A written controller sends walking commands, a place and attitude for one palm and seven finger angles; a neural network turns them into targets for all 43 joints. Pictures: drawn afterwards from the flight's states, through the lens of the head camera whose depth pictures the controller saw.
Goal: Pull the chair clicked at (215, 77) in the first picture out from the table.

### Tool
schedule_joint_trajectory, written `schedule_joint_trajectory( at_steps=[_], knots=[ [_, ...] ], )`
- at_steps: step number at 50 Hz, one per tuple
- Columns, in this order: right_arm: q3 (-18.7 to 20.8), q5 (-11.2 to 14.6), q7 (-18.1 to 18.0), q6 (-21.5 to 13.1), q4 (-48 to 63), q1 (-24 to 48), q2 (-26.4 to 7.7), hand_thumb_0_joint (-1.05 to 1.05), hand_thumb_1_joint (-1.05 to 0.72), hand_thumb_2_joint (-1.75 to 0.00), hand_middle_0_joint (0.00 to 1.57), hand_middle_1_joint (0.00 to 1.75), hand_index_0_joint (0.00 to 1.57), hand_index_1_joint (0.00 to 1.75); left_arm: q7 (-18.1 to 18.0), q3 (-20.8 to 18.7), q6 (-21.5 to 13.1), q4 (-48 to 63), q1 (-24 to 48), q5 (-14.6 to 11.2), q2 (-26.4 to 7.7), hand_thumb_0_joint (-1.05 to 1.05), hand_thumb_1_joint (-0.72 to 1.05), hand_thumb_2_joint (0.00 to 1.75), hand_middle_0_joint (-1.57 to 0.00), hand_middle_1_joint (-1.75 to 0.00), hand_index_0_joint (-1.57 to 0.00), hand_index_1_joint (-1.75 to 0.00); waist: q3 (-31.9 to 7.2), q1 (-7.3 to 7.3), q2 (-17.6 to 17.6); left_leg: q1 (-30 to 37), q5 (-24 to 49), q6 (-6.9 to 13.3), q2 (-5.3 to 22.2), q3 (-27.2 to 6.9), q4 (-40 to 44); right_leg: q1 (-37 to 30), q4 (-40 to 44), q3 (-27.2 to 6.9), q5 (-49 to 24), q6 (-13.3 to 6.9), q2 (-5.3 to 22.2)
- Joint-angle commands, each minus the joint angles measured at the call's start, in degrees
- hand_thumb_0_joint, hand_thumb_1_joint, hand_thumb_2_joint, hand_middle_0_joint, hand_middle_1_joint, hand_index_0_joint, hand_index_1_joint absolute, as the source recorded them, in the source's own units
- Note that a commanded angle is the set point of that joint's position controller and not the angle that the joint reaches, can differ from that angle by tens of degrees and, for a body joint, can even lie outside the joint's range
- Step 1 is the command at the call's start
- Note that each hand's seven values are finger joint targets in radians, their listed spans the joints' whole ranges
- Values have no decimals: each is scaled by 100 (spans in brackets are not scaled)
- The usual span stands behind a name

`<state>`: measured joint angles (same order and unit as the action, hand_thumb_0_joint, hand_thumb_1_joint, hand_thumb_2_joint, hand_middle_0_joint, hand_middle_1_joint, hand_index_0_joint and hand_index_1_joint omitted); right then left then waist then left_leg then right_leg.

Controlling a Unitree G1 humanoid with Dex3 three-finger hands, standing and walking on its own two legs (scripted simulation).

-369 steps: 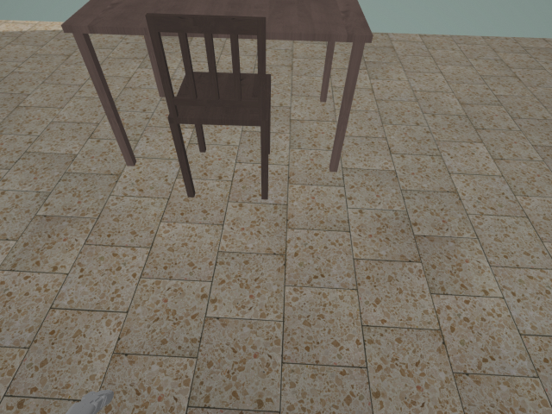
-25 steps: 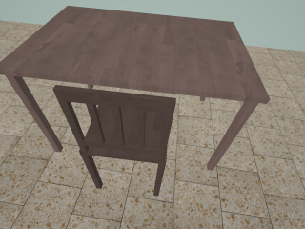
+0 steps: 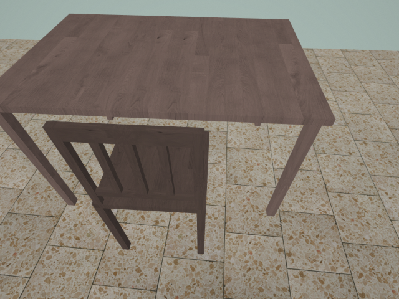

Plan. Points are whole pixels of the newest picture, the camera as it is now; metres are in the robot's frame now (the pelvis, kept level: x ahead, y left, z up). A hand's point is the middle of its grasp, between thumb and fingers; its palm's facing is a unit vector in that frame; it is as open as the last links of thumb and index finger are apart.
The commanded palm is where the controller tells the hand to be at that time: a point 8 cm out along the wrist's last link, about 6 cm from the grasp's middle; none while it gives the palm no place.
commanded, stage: come to a stop and stand still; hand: left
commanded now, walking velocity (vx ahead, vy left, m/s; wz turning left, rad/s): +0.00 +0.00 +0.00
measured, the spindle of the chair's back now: (137, 170) +0.46 +0.21 -0.09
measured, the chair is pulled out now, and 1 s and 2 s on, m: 0.00 0.00 0.00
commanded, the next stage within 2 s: look again from close up in 0.36 s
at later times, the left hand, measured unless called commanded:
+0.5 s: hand out of the picture +0.00 +0.17 -0.17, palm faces +0.02 -0.98 -0.19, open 7.3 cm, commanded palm none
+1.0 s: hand out of the picture +0.01 +0.20 -0.17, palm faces +0.03 -0.99 -0.17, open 7.4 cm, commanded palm none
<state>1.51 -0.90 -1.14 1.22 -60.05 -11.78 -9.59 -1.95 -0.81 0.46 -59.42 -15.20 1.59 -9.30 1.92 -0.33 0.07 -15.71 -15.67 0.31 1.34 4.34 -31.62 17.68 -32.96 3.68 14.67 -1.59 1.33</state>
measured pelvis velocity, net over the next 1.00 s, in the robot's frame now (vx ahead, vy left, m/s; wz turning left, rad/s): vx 0.02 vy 0.04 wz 0.01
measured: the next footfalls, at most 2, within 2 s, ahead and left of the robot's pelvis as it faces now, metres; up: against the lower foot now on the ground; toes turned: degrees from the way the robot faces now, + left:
none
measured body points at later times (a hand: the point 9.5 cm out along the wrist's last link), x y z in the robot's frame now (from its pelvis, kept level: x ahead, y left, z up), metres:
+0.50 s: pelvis +0.00 +0.01 +0.00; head +0.01 +0.00 +0.45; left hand +0.00 +0.22 -0.15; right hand -0.01 -0.21 -0.16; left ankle +0.02 +0.12 -0.73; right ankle +0.03 -0.10 -0.73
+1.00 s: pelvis +0.02 +0.04 +0.01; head +0.02 +0.04 +0.46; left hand +0.01 +0.25 -0.15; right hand +0.03 -0.19 -0.15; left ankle +0.02 +0.12 -0.73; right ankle +0.03 -0.10 -0.73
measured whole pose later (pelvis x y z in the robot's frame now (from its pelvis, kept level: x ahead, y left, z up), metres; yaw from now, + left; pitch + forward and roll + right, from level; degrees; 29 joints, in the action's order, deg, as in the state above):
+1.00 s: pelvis +0.02 +0.04 +0.01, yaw +1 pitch -1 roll +0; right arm -0.7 -0.7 -1.0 -0.9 -62.9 -15.9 -8.9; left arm -2.3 0.6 -0.7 -62.5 -18.1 1.1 -8.0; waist 1.5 0.1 -0.9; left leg -10.7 -13.8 2.9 -1.3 4.6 -25.5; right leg 11.8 -25.6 3.4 12.3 1.8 3.6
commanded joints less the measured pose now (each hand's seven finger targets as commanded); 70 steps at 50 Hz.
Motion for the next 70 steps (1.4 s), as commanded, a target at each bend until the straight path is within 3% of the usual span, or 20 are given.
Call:
schedule_joint_trajectory(
  at_steps=[1, 4, 6, 14, 15, 16, 17, 18, 19, 23, 27, 32, 37, 44, 50, 66, 70],
  knots=[
    [-35, 4, 8, -162, -14, -608, -257, 0, -90, -90, 20, 30, 20, 30, 9, -95, -141, 254, -138, -77, -679, 0, 90, 90, -20, -30, -20, -30, -199, -23, -327, 547, 404, 57, 290, -389, 759, 83, 1291, -869, 68, -184, 683],
    [-101, -9, 14, -198, -73, -464, -280, 0, -90, -90, 20, 30, 20, 30, 13, -92, -123, 134, -248, -89, -642, 0, 90, 90, -20, -30, -20, -30, 139, 132, 264, 61, 160, 65, 429, -599, 1197, -176, 1320, -770, 380, -53, 499],
    [-127, -2, 5, -205, -142, -540, -263, 0, -90, -90, 20, 30, 20, 30, 20, -74, -130, 39, -360, -93, -631, 0, 90, 90, -20, -30, -20, -30, 321, 176, 237, -111, -7, 67, 455, -617, 1373, -349, 1394, -720, 308, -37, 453],
    [-163, 1, -8, -218, -330, -1014, -197, 0, -90, -90, 20, 30, 20, 30, 20, -57, -181, -111, -463, -109, -529, 0, 90, 90, -20, -30, -20, -30, 192, 93, -55, 148, 108, 29, 365, -471, 1336, -421, 1578, -687, 334, -67, 514],
    [-51, 29, 41, -232, 35, -247, -561, 0, -90, -90, 20, 30, 20, 30, -195, 7, -221, -266, -825, -38, -680, 0, 90, 90, -20, -30, -20, -30, 549, 327, 223, -221, -114, -154, 412, -182, 123, -234, 1548, -898, -653, 65, 836],
    [-129, 54, 46, -218, 115, -450, -342, 0, -90, -90, 20, 30, 20, 30, -153, 30, -344, -228, -601, -69, -917, 0, 90, 90, -20, -30, -20, -30, 240, -55, -84, 54, -29, -187, 264, -322, 201, -198, 1668, -1180, -1226, -201, 1226],
    [-125, 4, 31, -216, 55, -1027, -158, 0, -90, -90, 20, 30, 20, 30, -110, -16, -352, -44, -460, -84, -863, 0, 90, 90, -20, -30, -20, -30, -242, -185, 17, 337, -243, -89, 176, -321, 268, -324, 1610, -1214, -272, -335, 1253],
    [-115, -11, 30, -232, 10, -1163, -134, 0, -90, -90, 20, 30, 20, 30, -100, -7, -353, -8, -365, -88, -772, 0, 90, 90, -20, -30, -20, -30, -480, -211, -166, 433, 94, -63, 158, -333, 220, -349, 1542, -1025, -82, -376, 1068],
    [-115, -5, 31, -217, -36, -1174, -207, 0, -90, -90, 20, 30, 20, 30, -98, 1, -334, -3, -280, -99, -718, 0, 90, 90, -20, -30, -20, -30, -438, -226, -407, 436, 121, -52, 187, -351, 232, -260, 1578, -943, 366, -346, 974],
    [-94, -26, 37, -205, 5, -1180, -248, 0, -90, -90, 20, 30, 20, 30, -69, -12, -241, 56, -243, -94, -564, 0, 90, 90, -20, -30, -20, -30, 278, -194, -291, 84, 19, 9, 234, -485, 559, 212, 1418, -743, 1017, -230, 717],
    [-105, -20, 22, -255, 75, -992, -317, 0, -90, -90, 20, 30, 20, 30, -47, 14, -215, 17, -487, -85, -426, 0, 90, 90, -20, -30, -20, -30, 506, -23, 212, -414, -210, 95, 388, -806, 1119, -143, 1083, -554, 520, -109, 467],
    [-106, 5, 0, -315, 79, -889, -400, 0, -90, -90, 20, 30, 20, 30, -42, 41, -220, -25, -630, -90, -362, 0, 90, 90, -20, -30, -20, -30, 227, 53, 146, -267, 136, 145, 444, -858, 1222, -583, 949, -467, -200, -41, 454],
    [-101, 16, -5, -334, 30, -825, -457, 0, -90, -90, 20, 30, 20, 30, -43, 45, -206, -28, -632, -85, -357, 0, 90, 90, -20, -30, -20, -30, 134, 58, 166, -56, 424, 169, 474, -859, 1288, -662, 921, -405, -451, 6, 476],
    [-111, 32, 5, -314, -39, -727, -490, 0, -90, -90, 20, 30, 20, 30, -44, 61, -193, -82, -682, -71, -362, 0, 90, 90, -20, -30, -20, -30, 318, 54, 83, 9, 198, 162, 438, -810, 1406, -606, 1062, -431, -412, 42, 512],
    [-119, 42, 2, -333, -123, -735, -496, 0, -90, -90, 20, 30, 20, 30, -57, 59, -213, -143, -724, -77, -367, 0, 90, 90, -20, -30, -20, -30, 46, 35, -7, 342, 698, 167, 440, -726, 1328, -733, 1069, -439, -704, 60, 548],
    [-145, 66, -5, -307, -312, -729, -404, 0, -90, -90, 20, 30, 20, 30, -72, 73, -194, -245, -796, -74, -344, 0, 90, 90, -20, -30, -20, -30, 367, 60, -8, 340, 627, 174, 430, -671, 1435, -695, 1217, -430, -656, 80, 554],
    [-141, 57, 1, -318, -343, -776, -392, 0, -90, -90, 20, 30, 20, 30, -79, 74, -201, -249, -851, -74, -298, 0, 90, 90, -20, -30, -20, -30, 251, 50, 18, 425, 601, 167, 421, -674, 1449, -701, 1198, -446, -678, 82, 572]
  ],
)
